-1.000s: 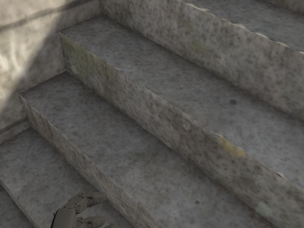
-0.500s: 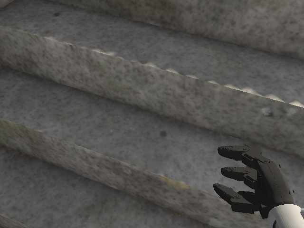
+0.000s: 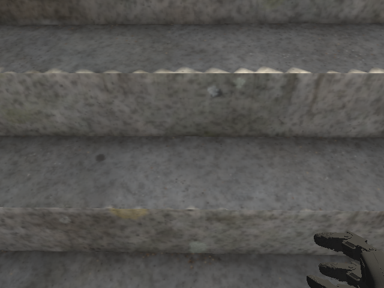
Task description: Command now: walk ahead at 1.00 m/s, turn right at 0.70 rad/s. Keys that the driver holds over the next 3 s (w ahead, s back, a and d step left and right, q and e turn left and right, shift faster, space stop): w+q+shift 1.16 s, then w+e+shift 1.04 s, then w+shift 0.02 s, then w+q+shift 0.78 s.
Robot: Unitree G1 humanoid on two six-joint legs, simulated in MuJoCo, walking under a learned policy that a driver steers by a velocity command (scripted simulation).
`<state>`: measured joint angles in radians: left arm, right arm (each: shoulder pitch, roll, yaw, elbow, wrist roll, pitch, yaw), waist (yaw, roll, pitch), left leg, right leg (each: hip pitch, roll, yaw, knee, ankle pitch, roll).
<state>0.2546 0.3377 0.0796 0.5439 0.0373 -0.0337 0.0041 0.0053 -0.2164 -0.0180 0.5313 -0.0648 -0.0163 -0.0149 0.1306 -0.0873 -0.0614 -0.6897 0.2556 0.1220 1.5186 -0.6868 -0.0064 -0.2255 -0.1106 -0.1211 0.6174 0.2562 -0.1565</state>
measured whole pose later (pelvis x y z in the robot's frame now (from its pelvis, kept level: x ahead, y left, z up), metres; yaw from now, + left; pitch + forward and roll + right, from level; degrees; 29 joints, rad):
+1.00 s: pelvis +0.29 -0.19 +0.26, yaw +37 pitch +2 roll -1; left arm 0.29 0.18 0.03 0.76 0.06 -0.11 0.04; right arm 0.05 -0.26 -0.09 0.56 -0.07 0.01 0.02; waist -0.04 0.07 -0.07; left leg -0.89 -0.12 0.04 1.93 -0.08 0.07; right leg -0.37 -0.14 -0.25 1.14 -0.82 0.01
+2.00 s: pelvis +0.57 +0.11 +0.53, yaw +19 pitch +4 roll +0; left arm 0.17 0.25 0.09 0.70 0.07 -0.07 0.04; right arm 0.11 -0.12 0.07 0.51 0.01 -0.12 0.00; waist -0.03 -0.03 -0.11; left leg -0.49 0.06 0.03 0.74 -0.33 0.03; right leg -0.52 0.16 0.19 0.98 -0.39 -0.17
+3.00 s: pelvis +1.06 +0.17 +0.93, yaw +28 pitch +3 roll +2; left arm -0.03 0.04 -0.06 0.44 0.10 -0.12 0.01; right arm 0.46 -0.23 -0.06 0.90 -0.04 -0.05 0.00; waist -0.03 0.00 -0.13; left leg -0.39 -0.29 -0.08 0.81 -0.44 0.18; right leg -1.10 -0.01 0.15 2.38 -0.19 -0.08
